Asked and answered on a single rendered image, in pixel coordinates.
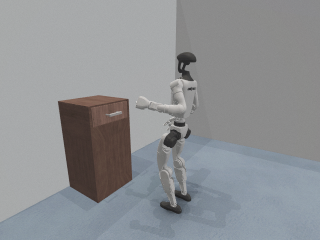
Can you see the right robot hand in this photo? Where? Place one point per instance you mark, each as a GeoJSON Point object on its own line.
{"type": "Point", "coordinates": [169, 122]}

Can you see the robot left forearm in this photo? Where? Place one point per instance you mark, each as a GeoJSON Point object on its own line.
{"type": "Point", "coordinates": [168, 109]}

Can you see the handle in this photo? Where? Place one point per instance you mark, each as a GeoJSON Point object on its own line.
{"type": "Point", "coordinates": [114, 114]}

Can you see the drawer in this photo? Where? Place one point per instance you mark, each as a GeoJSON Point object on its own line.
{"type": "Point", "coordinates": [99, 117]}

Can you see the robot right upper arm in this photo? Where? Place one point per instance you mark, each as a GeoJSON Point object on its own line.
{"type": "Point", "coordinates": [195, 104]}

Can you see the robot left upper arm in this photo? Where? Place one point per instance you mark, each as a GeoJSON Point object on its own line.
{"type": "Point", "coordinates": [176, 87]}

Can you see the left robot hand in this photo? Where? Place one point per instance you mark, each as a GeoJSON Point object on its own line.
{"type": "Point", "coordinates": [142, 103]}

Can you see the cabinet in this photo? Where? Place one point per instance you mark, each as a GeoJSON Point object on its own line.
{"type": "Point", "coordinates": [98, 158]}

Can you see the right robot foot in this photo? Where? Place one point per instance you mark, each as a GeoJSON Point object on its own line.
{"type": "Point", "coordinates": [185, 197]}

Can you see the robot left thigh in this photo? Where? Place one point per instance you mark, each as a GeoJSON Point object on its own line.
{"type": "Point", "coordinates": [167, 141]}

